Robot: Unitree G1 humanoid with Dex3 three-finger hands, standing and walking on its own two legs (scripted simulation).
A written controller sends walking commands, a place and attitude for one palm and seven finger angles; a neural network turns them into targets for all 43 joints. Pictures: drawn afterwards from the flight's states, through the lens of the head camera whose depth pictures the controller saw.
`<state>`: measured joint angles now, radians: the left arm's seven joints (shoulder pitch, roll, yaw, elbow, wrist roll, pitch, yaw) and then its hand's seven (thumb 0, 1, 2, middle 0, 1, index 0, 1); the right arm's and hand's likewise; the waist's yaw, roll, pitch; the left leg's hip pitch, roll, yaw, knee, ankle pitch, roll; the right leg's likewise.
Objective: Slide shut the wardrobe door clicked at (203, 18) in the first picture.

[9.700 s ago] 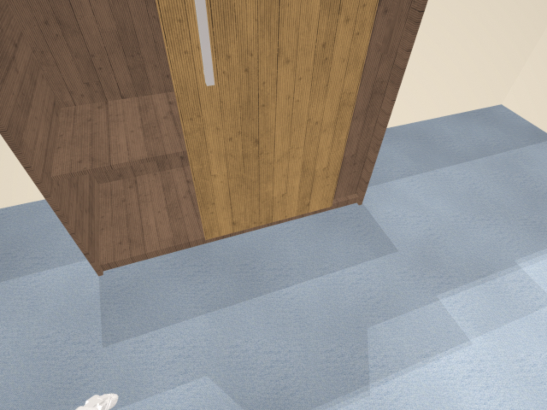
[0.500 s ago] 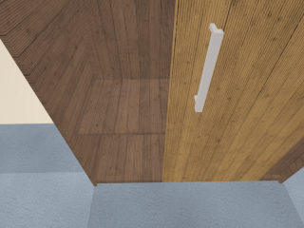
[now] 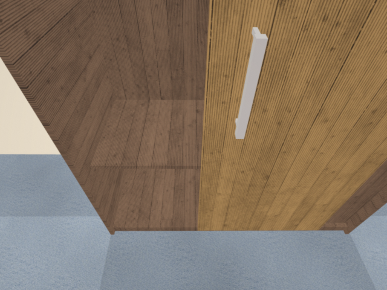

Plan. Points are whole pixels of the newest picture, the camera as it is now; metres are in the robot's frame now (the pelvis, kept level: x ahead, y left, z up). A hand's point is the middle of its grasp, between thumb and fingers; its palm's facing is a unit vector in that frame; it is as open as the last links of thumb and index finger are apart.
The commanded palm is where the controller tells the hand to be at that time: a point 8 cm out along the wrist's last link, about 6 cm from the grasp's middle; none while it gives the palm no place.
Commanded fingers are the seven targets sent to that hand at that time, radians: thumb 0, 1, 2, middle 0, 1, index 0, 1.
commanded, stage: look again from close up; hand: right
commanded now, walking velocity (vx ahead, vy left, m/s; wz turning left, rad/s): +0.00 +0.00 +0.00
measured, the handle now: (246, 89) +0.52 -0.09 +0.17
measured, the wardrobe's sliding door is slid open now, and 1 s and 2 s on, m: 0.44 0.44 0.44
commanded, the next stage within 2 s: shuffle to correct the standing spot in 0.98 s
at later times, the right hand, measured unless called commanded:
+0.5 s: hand out of the picture -0.07 -0.21 -0.17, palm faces +0.01 +0.99 -0.16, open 7.4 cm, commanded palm none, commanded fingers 0.00 -0.90 -0.90 0.20 0.30 0.20 0.30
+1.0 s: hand out of the picture -0.05 -0.22 -0.17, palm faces +0.02 +0.99 -0.16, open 7.4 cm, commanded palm none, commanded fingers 0.00 -0.90 -0.90 0.20 0.30 0.20 0.30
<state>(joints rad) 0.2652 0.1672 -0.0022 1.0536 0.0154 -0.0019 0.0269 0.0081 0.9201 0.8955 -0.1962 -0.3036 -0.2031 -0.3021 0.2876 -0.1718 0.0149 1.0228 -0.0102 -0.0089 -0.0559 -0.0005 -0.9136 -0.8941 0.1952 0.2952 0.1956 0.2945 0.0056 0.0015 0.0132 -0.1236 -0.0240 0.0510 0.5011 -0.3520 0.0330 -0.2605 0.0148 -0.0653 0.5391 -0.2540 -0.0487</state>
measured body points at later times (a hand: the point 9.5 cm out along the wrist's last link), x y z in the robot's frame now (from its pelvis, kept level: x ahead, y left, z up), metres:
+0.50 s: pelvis -0.01 -0.05 +0.01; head +0.01 -0.07 +0.45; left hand -0.02 +0.17 -0.15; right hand -0.07 -0.26 -0.16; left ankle -0.05 +0.10 -0.73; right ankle +0.02 -0.09 -0.73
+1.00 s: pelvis +0.00 -0.07 +0.01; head +0.02 -0.08 +0.45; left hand -0.02 +0.15 -0.15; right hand -0.05 -0.27 -0.16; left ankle -0.05 +0.10 -0.73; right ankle +0.02 -0.09 -0.73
